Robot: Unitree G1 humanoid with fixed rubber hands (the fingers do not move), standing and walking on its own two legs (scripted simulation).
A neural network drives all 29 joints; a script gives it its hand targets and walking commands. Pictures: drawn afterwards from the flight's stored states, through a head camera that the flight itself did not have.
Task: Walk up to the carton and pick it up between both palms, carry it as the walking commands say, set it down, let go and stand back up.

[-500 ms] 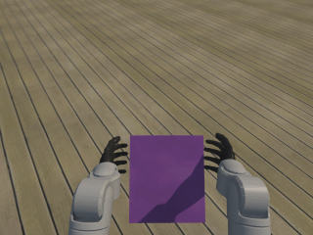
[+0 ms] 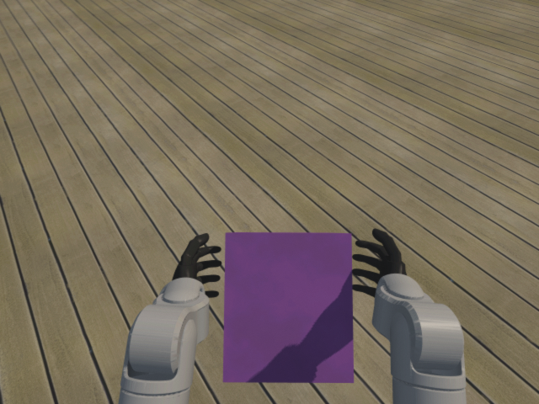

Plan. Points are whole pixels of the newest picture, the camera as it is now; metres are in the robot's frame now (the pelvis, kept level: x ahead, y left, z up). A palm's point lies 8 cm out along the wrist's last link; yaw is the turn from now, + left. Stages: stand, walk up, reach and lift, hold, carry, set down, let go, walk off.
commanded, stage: carry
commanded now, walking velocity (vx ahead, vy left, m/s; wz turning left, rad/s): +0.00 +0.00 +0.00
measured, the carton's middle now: (285, 294) +0.33 -0.01 -0.04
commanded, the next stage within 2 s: none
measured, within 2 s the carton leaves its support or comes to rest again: neither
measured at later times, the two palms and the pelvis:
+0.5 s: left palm (184, 246) +0.34 +0.13 +0.08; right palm (368, 241) +0.35 -0.13 +0.08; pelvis +0.07 +0.01 -0.01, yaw -1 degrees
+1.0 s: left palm (177, 278) +0.29 +0.13 +0.08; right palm (376, 267) +0.29 -0.13 +0.10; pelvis +0.03 +0.02 -0.01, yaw -1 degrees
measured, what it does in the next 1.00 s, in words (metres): steps on the spot: left foot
